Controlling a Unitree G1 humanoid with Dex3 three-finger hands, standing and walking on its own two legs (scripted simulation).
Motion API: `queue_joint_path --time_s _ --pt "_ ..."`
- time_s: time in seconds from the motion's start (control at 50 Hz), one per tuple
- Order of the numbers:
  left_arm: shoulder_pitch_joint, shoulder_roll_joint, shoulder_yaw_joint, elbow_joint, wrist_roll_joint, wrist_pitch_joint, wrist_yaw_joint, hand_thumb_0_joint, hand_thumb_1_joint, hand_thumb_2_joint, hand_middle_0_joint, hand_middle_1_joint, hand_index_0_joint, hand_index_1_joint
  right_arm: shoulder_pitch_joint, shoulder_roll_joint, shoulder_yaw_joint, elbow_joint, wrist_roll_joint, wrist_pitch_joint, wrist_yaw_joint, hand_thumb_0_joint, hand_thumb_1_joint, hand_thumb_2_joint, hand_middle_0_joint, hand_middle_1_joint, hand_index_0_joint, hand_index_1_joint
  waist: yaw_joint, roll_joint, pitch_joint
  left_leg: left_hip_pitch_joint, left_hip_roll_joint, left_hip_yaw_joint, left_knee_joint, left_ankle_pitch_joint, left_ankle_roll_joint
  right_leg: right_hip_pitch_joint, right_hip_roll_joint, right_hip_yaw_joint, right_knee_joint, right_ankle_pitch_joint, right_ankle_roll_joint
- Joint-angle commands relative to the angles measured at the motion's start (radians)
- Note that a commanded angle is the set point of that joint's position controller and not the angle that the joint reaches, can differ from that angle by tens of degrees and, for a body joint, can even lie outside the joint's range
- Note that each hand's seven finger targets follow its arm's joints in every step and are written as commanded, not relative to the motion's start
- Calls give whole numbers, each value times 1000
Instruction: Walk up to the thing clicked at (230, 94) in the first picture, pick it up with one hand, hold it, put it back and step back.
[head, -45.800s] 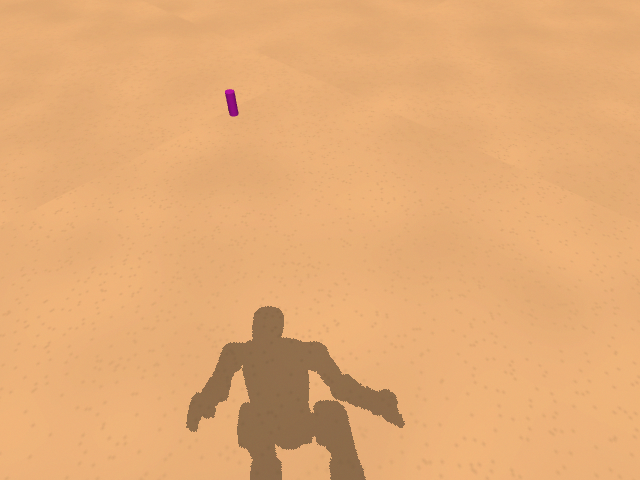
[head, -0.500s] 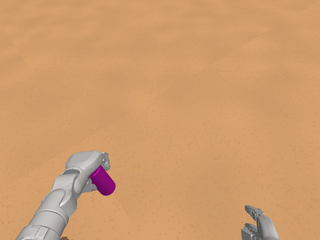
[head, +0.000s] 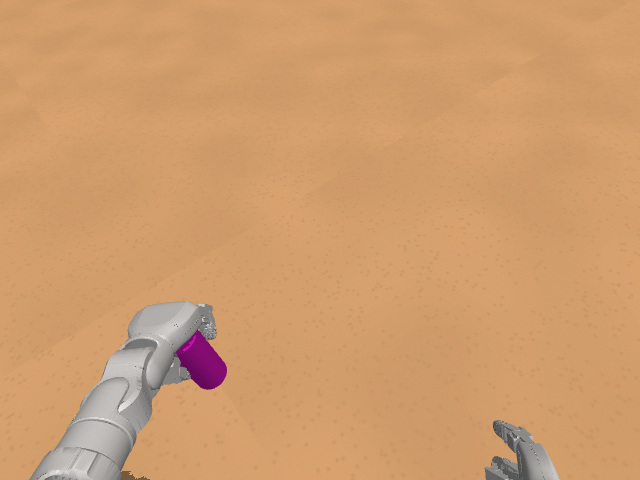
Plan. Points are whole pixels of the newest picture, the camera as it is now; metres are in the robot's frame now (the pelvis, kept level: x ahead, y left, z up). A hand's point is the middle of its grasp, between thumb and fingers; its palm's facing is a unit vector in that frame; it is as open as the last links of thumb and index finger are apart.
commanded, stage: crouch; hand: left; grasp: from above
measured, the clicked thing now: (196, 357) +0.32 +0.22 -0.08
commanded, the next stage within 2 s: lower in 1.86 s
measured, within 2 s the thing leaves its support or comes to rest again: neither
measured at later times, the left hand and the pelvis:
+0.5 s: hand (209, 372) +0.35 +0.24 -0.22, palm faces -0.43 +0.04 -0.90, open 8.4 cm; pelvis -0.04 +0.00 -0.12, yaw +1 degrees
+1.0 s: hand (229, 388) +0.40 +0.27 -0.44, palm faces -0.46 -0.01 -0.89, open 8.4 cm; pelvis -0.06 +0.02 -0.30, yaw +0 degrees
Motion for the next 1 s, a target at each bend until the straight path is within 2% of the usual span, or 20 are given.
queue_joint_path --time_s 0.0,0.1,0.2,0.22,0.3,0.34,0.42,0.48,0.52,0.58,0.64,0.66,0.68,0.72,0.78,0.8,0.84,0.9,0.94,0.98 --pt "-294 201 103 -101 21 -35 69 0 523 773 -781 -989 -855 -913 -67 -123 -42 -124 -9 -42 -11 0 -904 -901 200 300 200 300 -10 -96 -192 56 -53 -3 -21 170 35 21 52 -37 -63 129 -30" --pt "-411 190 99 15 58 -87 174 0 529 765 -773 -1000 -852 -919 -35 -125 -49 -92 -27 -36 -4 0 -902 -899 200 300 200 300 -47 -87 -201 -40 -56 -8 64 115 32 -96 47 -37 12 90 -31" --pt "-553 189 102 188 130 -97 322 0 530 809 -796 -1011 -868 -938 47 -144 -75 -41 -55 -43 21 0 -908 -900 199 300 199 300 -79 -55 -316 -234 -50 -11 288 67 20 -295 48 -36 208 57 -33" --pt "-572 161 85 218 143 -97 345 0 512 783 -777 -1005 -854 -927 66 -141 -79 -38 -60 -46 27 0 -907 -900 199 300 199 300 -88 -42 -348 -276 -49 -12 341 56 17 -345 48 -35 258 49 -36" --pt "-665 177 97 360 184 -81 421 0 493 701 -770 -955 -851 -873 114 -154 -90 -35 -69 -56 38 0 -912 -901 199 300 199 300 -110 -14 -433 -477 -44 -20 512 7 18 -509 52 -40 423 6 -43" --pt "-712 243 135 402 187 -73 447 0 455 690 -735 -952 -818 -868 126 -162 -94 -30 -76 -64 37 0 -909 -900 199 300 200 300 -99 -23 -486 -585 -44 -29 579 -28 22 -561 56 -47 490 -29 -43" --pt "-744 240 138 499 174 -59 455 0 449 671 -734 -935 -815 -853 151 -167 -96 -26 -87 -84 32 0 -908 -899 199 299 199 299 -128 -18 -554 -769 -45 -38 710 -122 30 -703 55 -53 621 -110 -50" --pt "-807 315 181 435 178 -60 456 0 449 686 -741 -942 -819 -862 168 -175 -102 -33 -95 -95 28 0 -910 -899 199 299 199 299 -120 54 -700 -823 -44 -46 798 -158 27 -769 50 -56 720 -141 -56" --pt "-802 297 184 472 173 -53 449 0 451 671 -739 -944 -821 -862 177 -180 -104 -23 -100 -99 28 0 -911 -900 199 299 200 299 -142 45 -698 -875 -36 -62 843 -176 26 -847 49 -65 778 -156 -58" --pt "-886 364 218 424 176 -51 446 0 376 648 -682 -938 -766 -853 189 -176 -98 -16 -106 -106 25 0 -910 -900 199 300 200 300 -151 95 -765 -912 -30 -76 905 -187 27 -934 48 -75 855 -169 -63" --pt "-901 378 230 478 180 -56 436 0 360 638 -665 -931 -749 -846 192 -186 -94 -6 -112 -111 32 0 -910 -900 199 299 200 299 -170 92 -733 -994 -29 -98 962 -253 26 -1057 47 -87 927 -230 -67" --pt "-877 357 223 528 179 -57 431 0 364 645 -672 -923 -755 -840 197 -185 -89 3 -116 -115 36 0 -909 -900 199 299 200 299 -186 75 -695 -1034 -28 -104 991 -266 29 -1106 46 -90 945 -241 -66" --pt "-929 368 225 497 178 -67 427 0 378 609 -665 -924 -756 -831 200 -185 -89 3 -118 -120 40 0 -908 -899 200 299 200 299 -196 78 -721 -1062 -29 -108 1013 -285 31 -1123 46 -93 971 -254 -66" --pt "-952 426 250 493 193 -81 421 0 403 612 -697 -903 -784 -815 208 -191 -86 2 -121 -127 47 0 -910 -900 199 299 200 299 -190 92 -785 -1086 -34 -104 1068 -268 33 -1147 45 -94 1021 -245 -67" --pt "-935 408 254 508 200 -97 415 0 500 654 -761 -938 -851 -847 220 -198 -74 7 -133 -136 68 0 -910 -901 199 299 200 299 -202 129 -799 -1095 -32 -127 1123 -203 28 -1239 38 -108 1095 -209 -68" --pt "-949 432 263 508 208 -100 412 0 516 667 -775 -947 -864 -856 231 -208 -75 12 -134 -137 74 0 -912 -902 199 299 200 299 -203 138 -822 -1077 -30 -133 1145 -174 28 -1263 39 -113 1115 -195 -69" --pt "-982 467 279 471 221 -113 410 0 494 655 -762 -934 -850 -844 234 -213 -74 11 -137 -137 85 0 -914 -903 199 299 200 299 -202 200 -874 -1063 -32 -133 1174 -149 21 -1288 36 -116 1154 -184 -71" --pt "-980 434 274 503 222 -114 412 0 517 668 -778 -940 -866 -851 242 -219 -70 21 -148 -140 104 0 -914 -903 199 299 200 299 -226 193 -838 -1088 -28 -145 1220 -147 19 -1362 28 -123 1195 -189 -67" --pt "-1036 489 298 466 230 -120 415 0 497 695 -778 -938 -859 -856 246 -228 -72 22 -149 -141 113 0 -918 -905 199 299 200 299 -224 235 -873 -1088 -29 -136 1258 -130 20 -1368 26 -119 1223 -173 -67" --pt "-1065 487 294 445 235 -123 418 0 482 700 -775 -935 -852 -857 251 -226 -70 17 -152 -140 123 0 -921 -907 199 299 200 299 -231 232 -904 -1111 -32 -117 1297 -133 27 -1359 32 -122 1237 -164 -66"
